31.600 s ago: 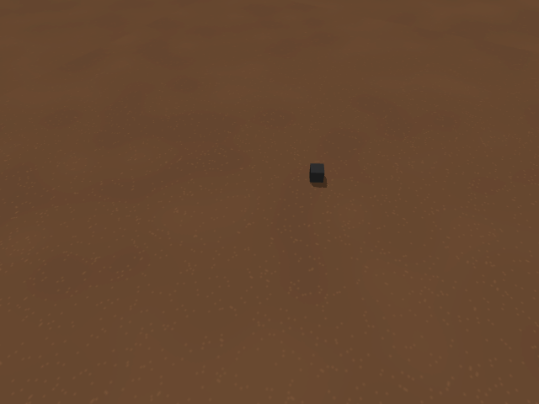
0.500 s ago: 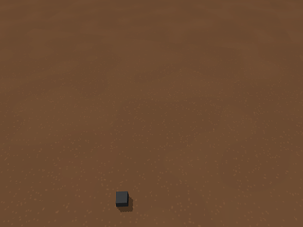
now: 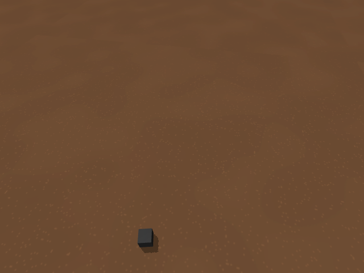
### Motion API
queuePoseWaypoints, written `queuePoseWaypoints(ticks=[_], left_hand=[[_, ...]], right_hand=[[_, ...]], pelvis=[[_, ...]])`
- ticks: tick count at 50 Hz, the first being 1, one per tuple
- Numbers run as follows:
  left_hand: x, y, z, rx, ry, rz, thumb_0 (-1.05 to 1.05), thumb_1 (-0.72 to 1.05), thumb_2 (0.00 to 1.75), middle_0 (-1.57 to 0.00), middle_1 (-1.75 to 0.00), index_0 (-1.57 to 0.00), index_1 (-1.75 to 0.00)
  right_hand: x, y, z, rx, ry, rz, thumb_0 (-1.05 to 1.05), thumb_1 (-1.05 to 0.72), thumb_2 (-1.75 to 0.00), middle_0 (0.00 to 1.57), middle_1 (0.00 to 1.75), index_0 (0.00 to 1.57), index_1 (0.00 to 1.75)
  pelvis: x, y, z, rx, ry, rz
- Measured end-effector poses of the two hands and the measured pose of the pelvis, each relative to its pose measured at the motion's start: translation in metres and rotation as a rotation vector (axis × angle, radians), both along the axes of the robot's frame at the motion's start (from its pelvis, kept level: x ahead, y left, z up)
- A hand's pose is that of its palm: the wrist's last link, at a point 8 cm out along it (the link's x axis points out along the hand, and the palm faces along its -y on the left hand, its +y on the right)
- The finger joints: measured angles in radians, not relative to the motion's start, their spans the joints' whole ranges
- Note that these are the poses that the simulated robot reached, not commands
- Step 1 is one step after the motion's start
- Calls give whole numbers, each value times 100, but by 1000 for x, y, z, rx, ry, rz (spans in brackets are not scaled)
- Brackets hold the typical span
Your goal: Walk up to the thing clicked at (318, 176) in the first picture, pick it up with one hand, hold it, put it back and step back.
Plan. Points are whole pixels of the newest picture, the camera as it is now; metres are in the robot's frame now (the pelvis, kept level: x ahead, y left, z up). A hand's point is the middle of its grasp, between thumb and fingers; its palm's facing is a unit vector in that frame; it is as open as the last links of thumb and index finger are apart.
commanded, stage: stand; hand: left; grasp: from above
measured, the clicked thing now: (145, 237) +0.43 +0.24 -0.75
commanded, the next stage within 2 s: step back in 1.30 s
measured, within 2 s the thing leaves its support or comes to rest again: neither
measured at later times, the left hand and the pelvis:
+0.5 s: hand out of the picture +0.09 +0.24 -0.16, palm faces +0.01 -0.94 -0.33, open 7.4 cm; pelvis +0.01 -0.01 +0.00, yaw +0 degrees
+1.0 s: hand out of the picture +0.09 +0.24 -0.16, palm faces +0.00 -0.94 -0.34, open 7.4 cm; pelvis +0.02 -0.01 +0.00, yaw +0 degrees
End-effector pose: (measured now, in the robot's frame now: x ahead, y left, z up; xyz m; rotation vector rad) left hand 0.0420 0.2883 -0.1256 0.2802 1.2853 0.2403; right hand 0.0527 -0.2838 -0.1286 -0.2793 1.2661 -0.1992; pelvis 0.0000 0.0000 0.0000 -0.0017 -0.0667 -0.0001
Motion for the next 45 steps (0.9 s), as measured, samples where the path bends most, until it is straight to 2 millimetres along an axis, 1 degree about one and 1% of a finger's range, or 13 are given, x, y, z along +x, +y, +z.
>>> queuePoseWaypoints(ticks=[5,12,24,31,45], left_hand=[[5,-3,0,-5,0,-5,1,90,90,-21,-30,-21,-30],[16,-7,1,-8,-12,-11,1,90,90,-21,-30,-21,-30],[36,-7,4,-4,-47,-25,1,90,90,-21,-30,-21,-30],[39,-5,5,-1,-48,-28,1,90,90,-21,-30,-21,-30],[39,-4,7,5,-40,-30,1,90,90,-21,-30,-21,-30]], right_hand=[[3,-2,0,1,2,3,1,-90,-89,20,30,20,30],[11,-6,1,-2,-4,6,1,-90,-89,20,30,20,30],[23,-10,4,-11,-21,11,1,-90,-89,20,30,20,30],[25,-12,5,-11,-22,11,1,-90,-89,20,30,20,30],[27,-14,5,-9,-18,11,1,-90,-89,20,30,20,30]], pelvis=[[3,-2,0,0,4,-2],[7,-4,1,0,8,-4],[12,-6,1,0,16,-4],[14,-7,2,1,19,-5],[16,-8,2,3,22,-7]])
